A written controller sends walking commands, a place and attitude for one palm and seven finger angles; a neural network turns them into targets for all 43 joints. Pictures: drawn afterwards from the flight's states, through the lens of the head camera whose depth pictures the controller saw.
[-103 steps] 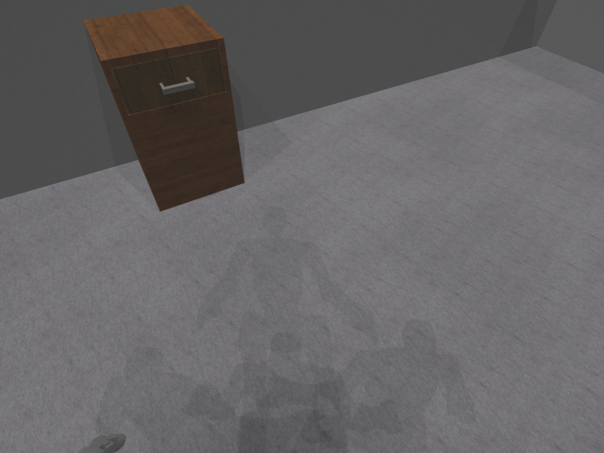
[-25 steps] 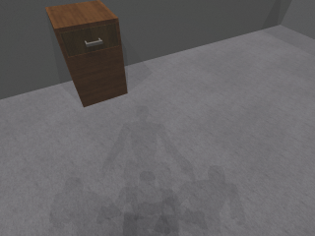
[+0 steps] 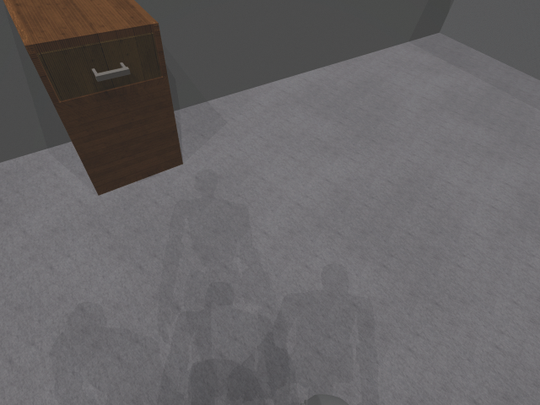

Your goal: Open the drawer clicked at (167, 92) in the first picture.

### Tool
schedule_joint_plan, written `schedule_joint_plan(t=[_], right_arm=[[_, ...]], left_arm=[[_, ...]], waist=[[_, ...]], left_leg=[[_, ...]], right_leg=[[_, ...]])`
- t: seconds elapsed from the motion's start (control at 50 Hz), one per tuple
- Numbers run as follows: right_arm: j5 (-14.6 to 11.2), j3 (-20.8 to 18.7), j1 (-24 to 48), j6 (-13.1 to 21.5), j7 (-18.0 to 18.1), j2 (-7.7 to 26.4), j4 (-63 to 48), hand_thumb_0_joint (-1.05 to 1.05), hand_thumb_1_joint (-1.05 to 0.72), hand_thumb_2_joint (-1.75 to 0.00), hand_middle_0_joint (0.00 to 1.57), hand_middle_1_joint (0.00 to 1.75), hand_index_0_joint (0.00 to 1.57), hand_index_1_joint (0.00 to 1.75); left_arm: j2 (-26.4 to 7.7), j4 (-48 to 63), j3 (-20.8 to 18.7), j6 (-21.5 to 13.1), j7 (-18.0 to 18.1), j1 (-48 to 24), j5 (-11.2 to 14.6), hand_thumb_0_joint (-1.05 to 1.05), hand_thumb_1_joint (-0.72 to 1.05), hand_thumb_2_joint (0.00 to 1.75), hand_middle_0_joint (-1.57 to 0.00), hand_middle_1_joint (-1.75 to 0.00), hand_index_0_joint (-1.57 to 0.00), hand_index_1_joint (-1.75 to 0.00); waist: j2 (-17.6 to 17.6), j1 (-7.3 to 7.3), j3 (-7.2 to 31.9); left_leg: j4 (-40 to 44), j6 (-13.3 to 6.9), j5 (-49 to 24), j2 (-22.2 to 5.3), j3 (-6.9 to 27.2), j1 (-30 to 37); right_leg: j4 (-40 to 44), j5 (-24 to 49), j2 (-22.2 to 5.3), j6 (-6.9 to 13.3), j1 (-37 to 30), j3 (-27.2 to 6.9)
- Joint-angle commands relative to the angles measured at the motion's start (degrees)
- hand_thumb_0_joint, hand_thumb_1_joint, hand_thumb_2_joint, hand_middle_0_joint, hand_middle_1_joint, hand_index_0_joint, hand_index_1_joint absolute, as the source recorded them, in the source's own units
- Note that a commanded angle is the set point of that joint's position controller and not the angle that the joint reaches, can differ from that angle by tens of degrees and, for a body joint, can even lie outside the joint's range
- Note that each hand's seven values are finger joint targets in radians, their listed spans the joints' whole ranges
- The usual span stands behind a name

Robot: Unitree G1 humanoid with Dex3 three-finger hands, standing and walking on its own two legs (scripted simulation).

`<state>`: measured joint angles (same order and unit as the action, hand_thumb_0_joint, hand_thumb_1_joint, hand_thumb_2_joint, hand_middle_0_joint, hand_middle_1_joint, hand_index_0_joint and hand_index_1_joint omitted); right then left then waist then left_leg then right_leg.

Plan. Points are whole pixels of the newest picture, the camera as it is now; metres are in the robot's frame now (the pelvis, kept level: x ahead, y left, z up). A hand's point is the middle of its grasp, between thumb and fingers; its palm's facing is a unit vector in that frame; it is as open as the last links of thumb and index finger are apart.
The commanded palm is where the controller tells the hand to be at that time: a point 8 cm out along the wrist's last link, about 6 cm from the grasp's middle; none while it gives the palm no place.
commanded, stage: walk to a spot facing it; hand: left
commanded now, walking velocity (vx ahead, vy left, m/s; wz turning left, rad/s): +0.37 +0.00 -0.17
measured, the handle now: (110, 71) +1.20 +0.60 -0.17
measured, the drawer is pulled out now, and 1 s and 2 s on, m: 0.00 0.00 0.00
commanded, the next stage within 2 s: turn to face it in 1.10 s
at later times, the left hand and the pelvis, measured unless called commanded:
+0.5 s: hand (191, 335) +0.27 +0.15 -0.17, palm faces -0.01 -0.98 -0.19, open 7.2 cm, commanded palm none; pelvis +0.24 -0.04 +0.00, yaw -3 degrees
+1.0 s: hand (193, 225) +0.52 +0.19 -0.17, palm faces -0.04 -0.99 -0.15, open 7.4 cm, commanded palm none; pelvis +0.46 +0.01 +0.01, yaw -6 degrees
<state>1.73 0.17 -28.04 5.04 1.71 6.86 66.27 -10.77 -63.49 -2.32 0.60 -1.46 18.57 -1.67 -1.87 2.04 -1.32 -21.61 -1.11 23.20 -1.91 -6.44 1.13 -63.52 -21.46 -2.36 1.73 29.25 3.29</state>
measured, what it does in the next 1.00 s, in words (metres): walks ahead: right foot, then left foot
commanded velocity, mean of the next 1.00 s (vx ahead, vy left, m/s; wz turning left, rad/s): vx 0.37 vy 0.00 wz -0.13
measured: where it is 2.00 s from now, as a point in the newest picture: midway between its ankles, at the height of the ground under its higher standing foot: (280, 279)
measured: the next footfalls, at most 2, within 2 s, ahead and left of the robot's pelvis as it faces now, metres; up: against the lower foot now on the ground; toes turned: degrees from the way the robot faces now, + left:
right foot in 0.20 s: +0.26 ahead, -0.12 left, +0.00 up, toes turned -11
left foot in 0.68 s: +0.46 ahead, +0.10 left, +0.00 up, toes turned +9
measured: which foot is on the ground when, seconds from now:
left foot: down 0.00-0.22, up 0.24-0.66, down 0.68-1.00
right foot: up 0.00-0.18, down 0.20-0.68, up 0.70-1.00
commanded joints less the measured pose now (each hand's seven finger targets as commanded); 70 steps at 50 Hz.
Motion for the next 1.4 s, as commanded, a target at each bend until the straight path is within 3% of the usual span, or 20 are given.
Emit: schedule_joint_plan(t=[0.0, 0.08, 0.16, 0.18, 0.2, 0.24, 0.34, 0.58, 0.62, 0.64, 0.68, 0.74, 0.82, 1.08, 1.12, 1.16, 1.2, 1.26, 1.34, 1.38], right_arm=[[-0.54, -1.44, -5.82, 1.07, 1.27, 7.21, 0.94, 0.0, -0.9, -0.9, 0.2, 0.3, 0.2, 0.3], [-0.8, -1.92, -5.97, 0.77, 1.4, 8.84, 2.03, 0.0, -0.9, -0.9, 0.2, 0.3, 0.2, 0.3], [-1.39, -3.0, -2.95, 0.42, 0.72, 10.31, 1.14, 0.0, -0.9, -0.9, 0.2, 0.3, 0.2, 0.3], [-2.1, -2.66, -4.95, 0.45, -0.09, 7.02, 0.36, 0.0, -0.9, -0.9, 0.2, 0.3, 0.2, 0.3], [-2.21, -2.57, -6.22, 0.4, 0.09, 4.69, -1.04, 0.0, -0.9, -0.9, 0.2, 0.3, 0.2, 0.3], [-1.65, -3.08, 2.04, -0.3, -0.72, 4.73, -3.21, 0.0, -0.9, -0.9, 0.2, 0.3, 0.2, 0.3], [-0.22, -2.98, -1.32, -3.54, -1.14, 1.08, -2.78, 0.0, -0.9, -0.9, 0.2, 0.3, 0.2, 0.3], [-0.36, -3.35, 20.05, -1.86, -3.42, 4.18, -11.61, 0.0, -0.9, -0.9, 0.2, 0.3, 0.2, 0.3], [-0.1, -3.83, 14.04, -1.17, -2.83, 6.08, -9.74, 0.0, -0.9, -0.9, 0.2, 0.3, 0.2, 0.3], [0.28, -4.52, 5.37, -0.73, -2.29, 8.69, -7.13, 0.0, -0.9, -0.9, 0.2, 0.3, 0.2, 0.3], [0.17, -6.33, -7.82, -0.78, -1.25, 17.98, -3.81, 0.0, -0.9, -0.9, 0.2, 0.3, 0.2, 0.3], [-0.17, -4.5, 2.72, -0.23, -0.48, 10.77, -5.48, 0.0, -0.9, -0.9, 0.2, 0.3, 0.2, 0.3], [-0.39, -3.88, 7.24, 0.68, -0.18, 5.9, -5.71, 0.0, -0.9, -0.9, 0.2, 0.3, 0.2, 0.3], [0.12, -4.16, -0.31, -0.31, -0.11, 8.23, -2.23, 0.0, -0.9, -0.9, 0.2, 0.3, 0.2, 0.3], [0.02, -4.4, 0.3, -0.67, -0.06, 9.25, -2.32, 0.0, -0.9, -0.9, 0.2, 0.3, 0.2, 0.3], [-0.58, -4.46, 2.92, -0.71, -0.23, 10.17, -3.2, 0.0, -0.9, -0.9, 0.2, 0.3, 0.2, 0.3], [-1.76, -3.24, -0.98, -0.79, -0.62, 4.88, -5.11, 0.0, -0.9, -0.9, 0.2, 0.3, 0.2, 0.3], [-1.57, -3.27, 3.42, -2.46, -0.32, 3.36, -4.25, 0.0, -0.9, -0.9, 0.2, 0.3, 0.2, 0.3], [-0.91, -3.07, -0.88, -5.41, -0.46, 1.25, -2.34, 0.0, -0.9, -0.9, 0.2, 0.3, 0.2, 0.3], [-0.68, -3.27, 1.07, -6.28, -0.73, 1.55, -3.46, 0.0, -0.9, -0.9, 0.2, 0.3, 0.2, 0.3]], left_arm=[[0.04, 8.9, -0.01, -1.83, -0.94, -11.88, 0.38, 0.0, 0.9, 0.9, -0.2, -0.3, -0.2, -0.3], [0.04, 9.26, 0.09, -2.25, -0.66, -12.24, 0.74, 0.0, 0.9, 0.9, -0.2, -0.3, -0.2, -0.3], [-5.69, 2.45, -2.24, -3.42, 0.64, 9.35, -0.29, 0.0, 0.9, 0.9, -0.2, -0.3, -0.2, -0.3], [-11.2, 1.2, -3.67, -3.97, 1.42, 15.12, -0.59, 0.0, 0.9, 0.9, -0.2, -0.3, -0.2, -0.3], [-14.62, 0.91, -4.3, -3.94, 1.74, 15.48, 0.41, 0.0, 0.9, 0.9, -0.2, -0.3, -0.2, -0.3], [-11.12, 3.82, -3.42, -3.79, 2.18, 5.06, 1.15, 0.0, 0.9, 0.9, -0.2, -0.3, -0.2, -0.3], [-4.42, 4.74, -1.12, -4.92, 2.48, -3.14, 0.26, 0.0, 0.9, 0.9, -0.2, -0.3, -0.2, -0.3], [-6.68, 2.23, -1.53, -5.23, 2.04, 6.54, 0.16, 0.0, 0.9, 0.9, -0.2, -0.3, -0.2, -0.3], [-6.74, 1.93, -1.62, -5.14, 2.09, 6.21, 0.34, 0.0, 0.9, 0.9, -0.2, -0.3, -0.2, -0.3], [-6.05, 2.21, -1.53, -5.12, 1.99, 5.76, 0.65, 0.0, 0.9, 0.9, -0.2, -0.3, -0.2, -0.3], [-3.06, 5.42, -0.63, -5.72, 1.36, 3.96, 1.05, 0.0, 0.9, 0.9, -0.2, -0.3, -0.2, -0.3], [-2.9, 4.94, -1.49, -4.88, 1.01, -2.3, 0.56, 0.0, 0.9, 0.9, -0.2, -0.3, -0.2, -0.3], [0.99, 3.17, -1.65, -1.9, 0.53, 2.44, -0.29, 0.0, 0.9, 0.9, -0.2, -0.3, -0.2, -0.3], [0.37, 9.43, -1.61, -1.46, -0.18, -13.15, 0.09, 0.0, 0.9, 0.9, -0.2, -0.3, -0.2, -0.3], [-0.98, 8.57, -1.95, -1.9, 0.03, -8.83, -0.06, 0.0, 0.9, 0.9, -0.2, -0.3, -0.2, -0.3], [-4.62, 4.34, -3.24, -3.13, 0.35, 5.88, -0.57, 0.0, 0.9, 0.9, -0.2, -0.3, -0.2, -0.3], [-14.37, 1.96, -4.9, -4.15, 1.62, 14.03, 0.8, 0.0, 0.9, 0.9, -0.2, -0.3, -0.2, -0.3], [-8.68, 4.7, -2.84, -4.11, 2.57, 1.39, 1.05, 0.0, 0.9, 0.9, -0.2, -0.3, -0.2, -0.3], [-3.7, 6.33, -0.83, -4.25, 3.02, -7.12, 0.56, 0.0, 0.9, 0.9, -0.2, -0.3, -0.2, -0.3], [-3.01, 7.18, -1.06, -3.69, 3.07, -7.23, 0.49, 0.0, 0.9, 0.9, -0.2, -0.3, -0.2, -0.3]], waist=[[10.42, -0.14, -10.3], [11.18, -1.66, -7.31], [6.75, -11.56, 4.67], [-4.31, -13.02, 10.94], [-9.58, -9.85, 15.43], [-1.87, -7.65, 1.33], [0.61, 1.18, -3.33], [-1.56, -3.99, -5.94], [1.11, -0.67, -1.99], [5.4, 3.0, 3.08], [20.65, 6.22, 11.77], [6.03, 2.39, 0.76], [7.69, -2.73, -2.71], [9.06, 0.24, -8.11], [8.64, -2.03, -5.1], [4.07, -9.21, 3.56], [-14.61, -8.23, 16.72], [-2.7, -4.32, 5.67], [-2.82, 1.7, -0.05], [-4.25, 1.09, -0.32]], left_leg=[[11.47, -5.78, -35.36, -11.55, 4.89, -0.18], [7.2, -5.63, -55.42, -11.77, 0.25, 0.3], [-22.43, -2.06, -52.62, -9.97, -2.31, -9.54], [-41.64, -0.56, -22.63, -4.3, -2.84, -22.29], [-60.17, 0.08, 8.1, 1.55, 1.41, -30.91], [-62.45, -1.62, -1.38, -4.93, 7.05, -34.51], [-48.54, 0.58, -5.72, -7.94, 5.71, -27.36], [-16.16, 1.0, -10.68, -4.94, -1.4, -28.94], [-9.8, 0.07, -10.69, -2.19, -3.5, -17.34], [-6.5, -1.57, -13.25, -3.68, -0.7, -3.3], [3.09, -11.8, -22.91, -26.64, 30.34, 15.03], [5.92, -9.26, -22.96, -22.6, 19.07, 0.12], [10.8, -5.5, -16.21, -16.07, 5.23, -11.22], [8.04, -5.2, -31.95, -17.35, -5.41, -0.03], [-0.12, -4.57, -44.84, -17.72, -6.81, 0.8], [-20.66, -1.34, -46.38, -14.41, -9.77, -5.26], [-53.22, 2.87, 10.47, -0.36, -3.78, -29.59], [-56.85, 1.92, 1.43, -5.77, 5.85, -30.2], [-45.92, 2.94, -4.53, -6.54, 5.79, -23.92], [-42.74, 3.68, -5.36, -5.86, 4.11, -24.59]], right_leg=[[8.77, 7.89, -1.86, -0.51, 11.55, 3.49], [23.22, 10.35, 2.46, 1.86, -1.85, 7.97], [30.9, 16.28, 2.8, 5.36, -33.14, 4.75], [34.05, 14.38, -11.54, 10.48, -44.33, -13.08], [42.39, 14.6, -23.59, 16.18, -45.38, -36.58], [49.92, 2.04, -20.75, 13.48, -27.47, -28.38], [52.54, 5.76, -13.43, 8.14, -6.06, -8.97], [49.2, 17.65, -12.77, 7.51, -21.76, -5.79], [38.67, 28.29, -10.72, 5.96, -21.54, -2.65], [26.07, 30.64, -7.69, 3.81, -16.14, 1.02], [-6.57, -10.59, 2.93, -0.19, 6.33, 2.34], [-12.11, -0.69, -4.32, -0.36, 10.07, -3.16], [-6.34, 8.29, -5.35, -1.83, 4.71, -2.32], [24.63, 11.5, -2.9, -0.24, 4.74, 4.44], [26.73, 8.38, -0.1, 1.35, -2.72, 6.27], [32.9, 14.5, 1.3, 2.94, -23.45, 5.83], [40.43, 43.0, -22.98, 12.42, -44.78, -28.69], [43.67, 40.14, -20.59, 9.62, -26.03, -14.79], [48.71, 29.66, -15.99, 4.9, -9.39, 1.1], [49.42, 26.47, -15.49, 5.05, -9.22, 2.98]])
